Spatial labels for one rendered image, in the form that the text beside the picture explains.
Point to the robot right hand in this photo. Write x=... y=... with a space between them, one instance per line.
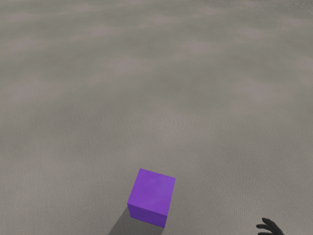
x=271 y=226

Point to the carton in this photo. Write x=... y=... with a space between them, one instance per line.
x=150 y=197

